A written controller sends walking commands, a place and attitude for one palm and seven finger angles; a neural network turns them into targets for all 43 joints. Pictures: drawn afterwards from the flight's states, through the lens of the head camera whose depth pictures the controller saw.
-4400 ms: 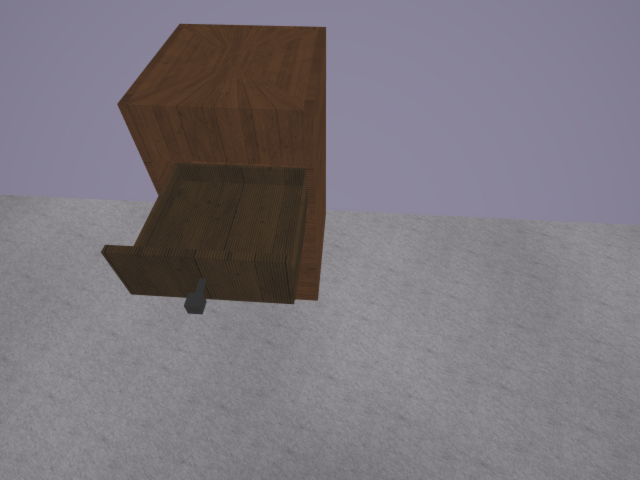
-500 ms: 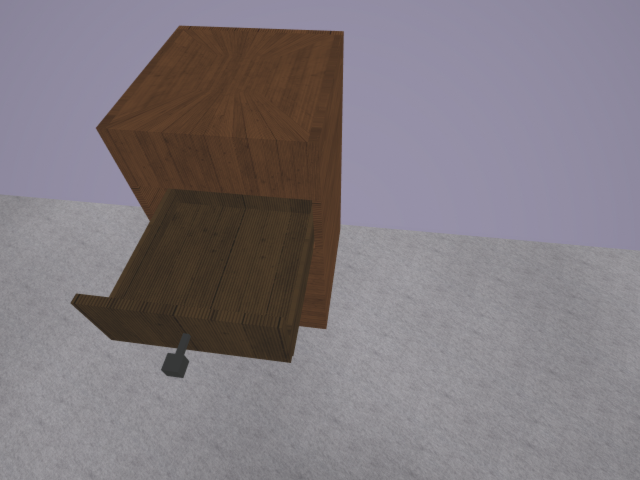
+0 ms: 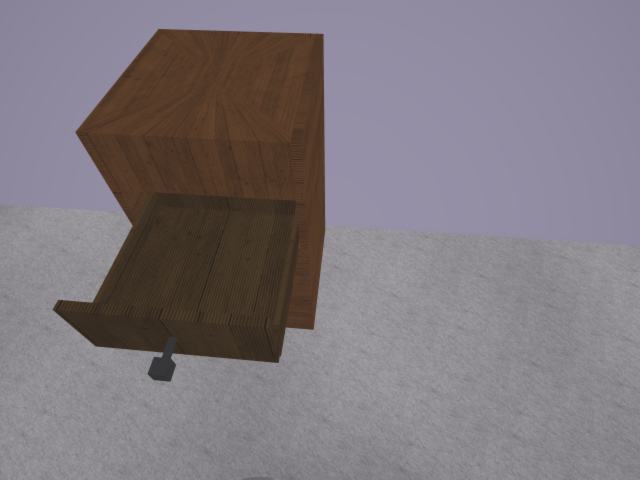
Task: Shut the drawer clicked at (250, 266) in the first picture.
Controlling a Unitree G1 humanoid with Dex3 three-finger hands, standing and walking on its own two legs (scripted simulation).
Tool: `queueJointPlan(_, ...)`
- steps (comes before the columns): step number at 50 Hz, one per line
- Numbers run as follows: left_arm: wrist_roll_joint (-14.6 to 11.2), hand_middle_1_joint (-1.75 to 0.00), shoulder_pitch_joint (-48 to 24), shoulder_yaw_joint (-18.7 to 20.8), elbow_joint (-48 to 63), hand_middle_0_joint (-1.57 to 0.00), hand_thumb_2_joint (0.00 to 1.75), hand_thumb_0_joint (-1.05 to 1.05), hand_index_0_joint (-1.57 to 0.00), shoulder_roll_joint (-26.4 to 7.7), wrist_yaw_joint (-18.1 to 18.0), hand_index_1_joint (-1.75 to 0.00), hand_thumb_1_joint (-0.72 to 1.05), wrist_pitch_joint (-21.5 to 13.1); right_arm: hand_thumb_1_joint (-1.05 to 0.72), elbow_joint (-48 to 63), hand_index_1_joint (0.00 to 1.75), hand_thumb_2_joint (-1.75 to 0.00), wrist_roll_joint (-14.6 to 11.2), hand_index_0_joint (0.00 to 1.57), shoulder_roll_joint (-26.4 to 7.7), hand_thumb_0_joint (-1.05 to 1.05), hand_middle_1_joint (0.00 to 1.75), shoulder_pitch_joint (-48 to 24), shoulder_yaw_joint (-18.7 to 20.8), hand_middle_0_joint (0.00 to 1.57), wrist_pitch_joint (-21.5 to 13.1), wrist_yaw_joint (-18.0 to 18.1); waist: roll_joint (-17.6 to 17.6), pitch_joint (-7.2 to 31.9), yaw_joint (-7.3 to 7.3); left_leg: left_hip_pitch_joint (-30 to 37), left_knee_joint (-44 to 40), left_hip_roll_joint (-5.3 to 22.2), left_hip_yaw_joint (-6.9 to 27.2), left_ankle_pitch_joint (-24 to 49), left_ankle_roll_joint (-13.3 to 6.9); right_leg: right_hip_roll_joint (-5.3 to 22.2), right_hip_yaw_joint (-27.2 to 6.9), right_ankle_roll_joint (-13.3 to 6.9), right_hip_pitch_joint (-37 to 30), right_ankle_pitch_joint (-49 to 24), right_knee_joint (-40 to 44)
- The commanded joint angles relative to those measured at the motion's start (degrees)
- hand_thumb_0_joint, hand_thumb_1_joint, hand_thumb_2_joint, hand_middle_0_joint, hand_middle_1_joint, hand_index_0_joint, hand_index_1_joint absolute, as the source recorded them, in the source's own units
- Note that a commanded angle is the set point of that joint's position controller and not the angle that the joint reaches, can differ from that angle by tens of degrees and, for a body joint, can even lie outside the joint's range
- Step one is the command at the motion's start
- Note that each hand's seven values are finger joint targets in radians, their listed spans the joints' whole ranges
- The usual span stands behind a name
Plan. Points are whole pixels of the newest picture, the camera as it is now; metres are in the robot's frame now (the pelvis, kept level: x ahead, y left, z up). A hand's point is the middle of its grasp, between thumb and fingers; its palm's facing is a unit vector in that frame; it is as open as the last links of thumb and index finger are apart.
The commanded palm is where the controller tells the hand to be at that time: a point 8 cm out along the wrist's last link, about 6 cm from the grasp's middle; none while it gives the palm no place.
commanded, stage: come to a stop and stand still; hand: left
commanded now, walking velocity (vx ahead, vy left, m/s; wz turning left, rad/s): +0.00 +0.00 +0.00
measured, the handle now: (165, 359) +0.33 +0.31 -0.22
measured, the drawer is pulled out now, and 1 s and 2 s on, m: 0.30 0.30 0.30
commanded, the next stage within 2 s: look again from close up in 0.52 s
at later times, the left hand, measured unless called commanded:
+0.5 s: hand out of the picture -0.07 +0.24 -0.17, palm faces +0.04 -0.97 -0.23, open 7.4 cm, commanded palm none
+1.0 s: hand out of the picture +0.00 +0.21 -0.17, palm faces +0.02 -0.98 -0.17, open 7.3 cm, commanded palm none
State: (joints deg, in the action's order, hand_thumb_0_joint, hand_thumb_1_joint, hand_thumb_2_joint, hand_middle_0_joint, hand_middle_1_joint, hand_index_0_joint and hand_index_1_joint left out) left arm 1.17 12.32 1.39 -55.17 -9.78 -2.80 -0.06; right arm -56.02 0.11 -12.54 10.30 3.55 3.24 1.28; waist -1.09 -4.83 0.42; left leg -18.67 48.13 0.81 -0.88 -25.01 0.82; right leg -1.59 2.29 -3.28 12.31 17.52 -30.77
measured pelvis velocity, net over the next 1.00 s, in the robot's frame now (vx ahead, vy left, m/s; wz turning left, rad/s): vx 0.00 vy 0.04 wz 0.01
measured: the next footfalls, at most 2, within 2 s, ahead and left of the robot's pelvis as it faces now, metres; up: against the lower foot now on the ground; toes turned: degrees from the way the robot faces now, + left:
left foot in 0.10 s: +0.02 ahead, +0.12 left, +0.00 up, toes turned +2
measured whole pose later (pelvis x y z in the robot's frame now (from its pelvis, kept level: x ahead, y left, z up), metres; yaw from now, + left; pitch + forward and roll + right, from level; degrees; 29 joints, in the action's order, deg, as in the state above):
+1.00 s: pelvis +0.00 +0.04 +0.01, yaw +0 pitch -1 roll +0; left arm 0.6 17.8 -1.6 -62.8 -8.2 -2.2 -0.8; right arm -64.0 0.3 -8.7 16.6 -1.5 -1.3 1.6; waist 0.2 -0.4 0.2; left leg -9.3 24.8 -2.5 -3.0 -14.9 -3.3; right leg 0.5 -0.2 0.4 9.8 15.0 -25.5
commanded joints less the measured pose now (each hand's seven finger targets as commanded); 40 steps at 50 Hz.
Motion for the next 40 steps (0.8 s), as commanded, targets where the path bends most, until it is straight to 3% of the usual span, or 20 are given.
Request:
queueJointPlan(1,0.69,-0.3,2.69,1.84,5.63,-0.2,0.9,0.0,-0.2,-11.36,-1.3,-0.3,0.9,-1.85,-0.9,7.76,0.3,-0.9,-0.34,0.2,-1.16,0.0,0.3,0.22,-1.09,0.2,-2.32,-0.63,7.22,9.82,0.19,-2.61,-8.21,-0.56,-0.41,-0.23,-1.15,14.93,-9.58,-6.59,-11.39,-51.53,2.63)
queueJointPlan(3,-0.04,-0.3,0.8,0.87,5.41,-0.2,0.9,0.0,-0.2,-10.02,-1.13,-0.3,0.9,-1.2,-0.9,5.41,0.3,-0.9,-0.15,0.2,-1.73,0.0,0.3,5.85,-1.28,0.2,-2.77,-0.5,7.74,8.09,2.55,7.88,-20.63,-0.67,-0.18,10.4,-1.54,12.02,-7.9,-3.39,-2.53,-32.12,2.46)
queueJointPlan(4,-0.55,-0.3,1.22,0.36,5.26,-0.2,0.9,0.0,-0.2,-8.91,-0.81,-0.3,0.9,-0.77,-0.9,4.79,0.3,-0.9,0.12,0.2,-3.29,0.0,0.3,6.48,-1.24,0.2,-3.06,-0.49,3.4,5.68,2.23,10.63,-22.89,1.46,1.59,13.9,-2.13,9.58,-7.27,-1.15,2.04,-19.8,2.54)
queueJointPlan(5,-0.73,-0.3,2.26,0.23,4.89,-0.2,0.9,0.0,-0.2,-7.75,-0.38,-0.3,0.9,-0.25,-0.9,4.87,0.3,-0.9,0.63,0.2,-5.19,0.0,0.3,6.45,-1.22,0.2,-3.68,-0.57,-4.41,4.69,0.98,9.27,-24.52,6.22,7.11,20.28,-4.1,6.38,-5.44,0.78,3.89,-7.7,2.21)
queueJointPlan(6,-0.86,-0.3,3.81,0.21,4.71,-0.2,0.9,0.0,-0.2,-6.78,-0.22,-0.3,0.9,0.17,-0.9,5.66,0.3,-0.9,1.15,0.2,-6.74,0.0,0.3,4.8,-1.44,0.2,-3.6,-0.44,-7.52,2.48,-0.43,3.78,-27.26,10.22,11.3,17.45,-6.47,4.27,-3.24,1.97,3.24,1.01,3.51)
queueJointPlan(7,-0.53,-0.3,4.5,0.16,4.77,-0.2,0.9,0.0,-0.2,-6.52,-0.07,-0.3,0.9,0.09,-0.9,6.22,0.3,-0.9,1.43,0.2,-6.8,0.0,0.3,3.24,-1.71,0.2,-3.23,-0.49,-3.93,0.26,-1.08,-0.53,-28.17,10.01,10.36,8.42,-6.77,3.76,-3.21,1.82,2.0,2.08,5.49)
queueJointPlan(8,-0.18,-0.3,2.71,-0.01,4.18,-0.2,0.9,0.0,-0.2,-6.84,0.17,-0.3,0.9,0.42,-0.9,6.08,0.3,-0.9,1.34,0.2,-5.97,0.0,0.3,2.53,-1.88,0.2,-3.3,-0.51,-7.45,-2.37,-0.34,-2.99,-31.52,7.76,11.65,1.44,-5.92,3.66,-3.09,1.53,1.77,2.61,4.53)
queueJointPlan(9,-0.07,-0.3,3.17,-0.2,3.73,-0.2,0.9,0.0,-0.2,-6.93,0.48,-0.3,0.9,0.58,-0.9,6.19,0.3,-0.9,1.29,0.2,-6.03,0.0,0.3,1.95,-2.0,0.2,-3.19,-0.48,-6.57,-3.82,-0.72,-4.77,-33.54,7.35,11.86,-4.36,-5.7,3.45,-2.83,1.54,1.74,2.81,4.43)
queueJointPlan(10,0.13,-0.3,3.72,-0.46,3.61,-0.2,0.9,0.0,-0.2,-6.73,0.72,-0.3,0.9,0.59,-0.9,5.97,0.3,-0.9,1.29,0.2,-6.47,0.0,0.3,2.56,-2.05,0.2,-3.27,-0.53,-7.6,-4.53,-0.7,-5.76,-35.19,7.37,12.01,-7.13,-5.65,3.2,-2.98,1.48,1.58,2.54,4.31)
queueJointPlan(12,0.24,-0.3,5.92,-0.56,2.72,-0.2,0.9,0.0,-0.2,-6.42,1.0,-0.3,0.9,0.58,-0.9,5.88,0.3,-0.9,1.28,0.2,-6.84,0.0,0.3,2.5,-2.0,0.2,-3.19,-0.57,-3.86,-3.34,-1.24,-6.4,-36.23,7.25,12.05,-11.23,-5.74,3.1,-2.39,1.69,0.63,2.73,4.18)
queueJointPlan(14,0.33,-0.3,7.23,-0.51,2.21,-0.2,0.9,0.0,-0.2,-6.24,1.13,-0.3,0.9,0.34,-0.9,5.66,0.3,-0.9,1.24,0.2,-6.86,0.0,0.3,2.89,-1.94,0.2,-3.18,-0.57,-1.05,-1.03,-1.33,-5.2,-35.33,6.67,11.4,-10.62,-5.7,3.36,-3.0,1.77,0.12,3.24,4.93)
queueJointPlan(18,0.36,-0.3,7.89,-0.5,1.63,-0.2,0.9,0.0,-0.2,-6.05,1.28,-0.3,0.9,-0.06,-0.9,4.67,0.3,-0.9,1.19,0.2,-6.8,0.0,0.3,4.08,-2.0,0.2,-3.46,-0.61,0.56,2.06,-1.01,-2.19,-34.6,6.08,11.01,-8.52,-5.61,3.96,-4.33,1.73,0.82,4.35,5.92)
queueJointPlan(30,-0.04,-0.3,10.29,-1.5,-2.9,-0.2,0.9,0.0,-0.2,-5.52,1.02,-0.3,0.9,-1.0,-0.9,-1.03,0.3,-0.9,0.63,0.2,-4.8,0.0,0.3,7.61,-3.19,0.2,-4.27,-0.52,0.38,-0.34,-0.58,-0.43,-33.7,4.78,9.61,-2.14,-4.82,6.03,-7.17,0.83,2.05,2.9,9.16)
queueJointPlan(34,-0.27,-0.3,11.08,-1.86,-4.22,-0.2,0.9,0.0,-0.2,-4.8,0.79,-0.3,0.9,-1.46,-0.9,-2.58,0.3,-0.9,0.41,0.2,-3.88,0.0,0.3,8.85,-3.62,0.2,-4.76,-0.33,1.98,1.46,-0.58,1.89,-31.7,4.32,7.93,4.42,-4.52,6.82,-7.63,0.72,0.47,-1.32,9.41)
queueJointPlan(40,-0.43,-0.3,10.74,-2.03,-5.54,-0.2,0.9,0.0,-0.2,-4.3,0.47,-0.3,0.9,-1.63,-0.9,-4.72,0.3,-0.9,0.2,0.2,-2.78,0.0,0.3,9.76,-4.04,0.2,-5.39,0.03,1.39,1.98,-0.6,4.78,-29.73,4.47,6.35,15.49,-4.39,6.82,-6.77,1.03,-0.93,-8.34,8.66)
